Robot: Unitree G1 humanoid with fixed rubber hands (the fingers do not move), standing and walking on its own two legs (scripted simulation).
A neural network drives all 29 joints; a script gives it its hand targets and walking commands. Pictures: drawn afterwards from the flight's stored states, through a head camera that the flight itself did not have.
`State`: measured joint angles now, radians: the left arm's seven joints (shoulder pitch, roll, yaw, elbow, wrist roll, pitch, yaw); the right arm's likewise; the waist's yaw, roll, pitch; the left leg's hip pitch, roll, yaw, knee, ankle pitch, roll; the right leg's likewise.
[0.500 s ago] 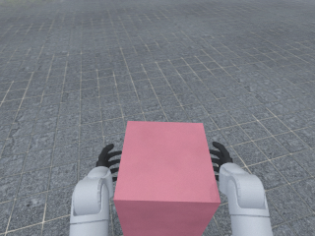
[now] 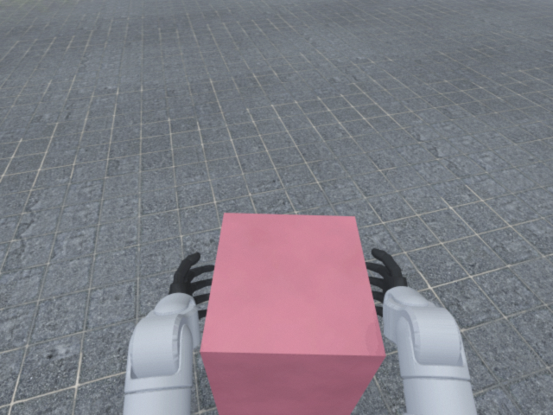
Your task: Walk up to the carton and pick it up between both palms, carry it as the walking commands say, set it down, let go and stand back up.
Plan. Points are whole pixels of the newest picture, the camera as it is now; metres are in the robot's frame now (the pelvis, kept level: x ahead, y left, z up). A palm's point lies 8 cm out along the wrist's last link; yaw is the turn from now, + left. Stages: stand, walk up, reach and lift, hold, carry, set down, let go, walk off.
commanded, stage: carry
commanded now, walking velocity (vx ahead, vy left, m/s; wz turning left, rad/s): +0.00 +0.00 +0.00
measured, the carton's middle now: (286, 319) +0.29 +0.00 -0.01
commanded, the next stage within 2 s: none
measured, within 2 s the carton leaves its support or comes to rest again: neither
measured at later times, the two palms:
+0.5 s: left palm (184, 308) +0.27 +0.14 +0.06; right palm (394, 301) +0.27 -0.15 +0.06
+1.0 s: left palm (183, 309) +0.27 +0.14 +0.06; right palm (392, 301) +0.27 -0.15 +0.06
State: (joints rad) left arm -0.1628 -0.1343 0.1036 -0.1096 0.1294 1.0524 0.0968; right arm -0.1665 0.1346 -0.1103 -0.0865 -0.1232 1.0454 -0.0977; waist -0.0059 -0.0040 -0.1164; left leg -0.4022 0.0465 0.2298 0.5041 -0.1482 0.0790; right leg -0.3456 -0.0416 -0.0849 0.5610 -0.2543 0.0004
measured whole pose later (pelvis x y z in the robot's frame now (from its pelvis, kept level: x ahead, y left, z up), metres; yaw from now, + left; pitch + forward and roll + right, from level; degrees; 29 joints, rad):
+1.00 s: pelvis +0.00 +0.00 +0.00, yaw +0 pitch +2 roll +0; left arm -0.14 -0.13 0.10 -0.08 0.13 0.98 0.10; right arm -0.15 0.13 -0.10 -0.05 -0.12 0.97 -0.10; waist 0.00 -0.01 -0.10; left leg -0.41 0.05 0.23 0.52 -0.15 0.08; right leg -0.35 -0.04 -0.09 0.57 -0.26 0.00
